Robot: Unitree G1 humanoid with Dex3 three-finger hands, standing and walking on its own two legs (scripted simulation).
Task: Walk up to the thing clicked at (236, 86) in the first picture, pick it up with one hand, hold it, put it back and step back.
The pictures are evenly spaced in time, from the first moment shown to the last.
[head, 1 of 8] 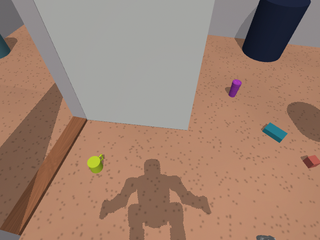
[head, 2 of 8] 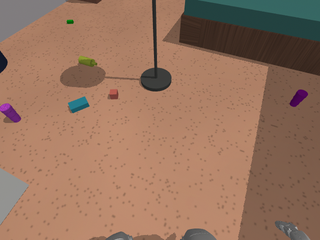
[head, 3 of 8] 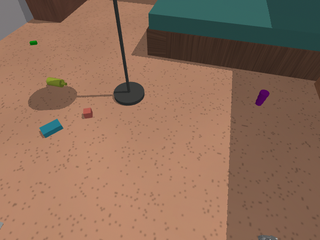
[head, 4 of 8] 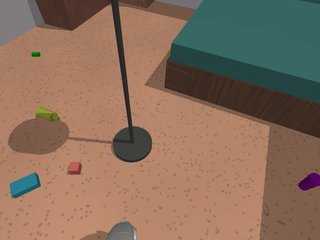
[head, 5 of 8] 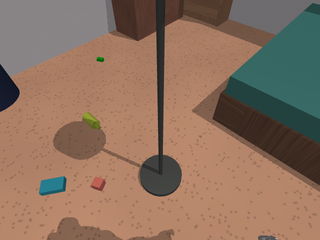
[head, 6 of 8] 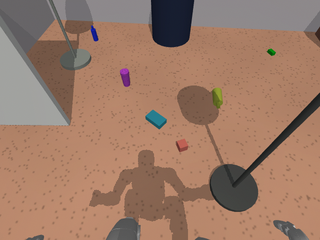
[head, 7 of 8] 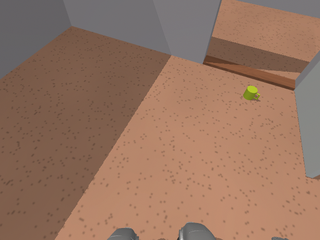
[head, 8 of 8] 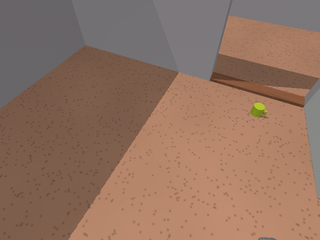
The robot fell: no
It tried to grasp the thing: no
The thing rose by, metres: 0.00
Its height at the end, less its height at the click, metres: +0.00
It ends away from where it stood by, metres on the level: 0.00
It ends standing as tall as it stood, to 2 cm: yes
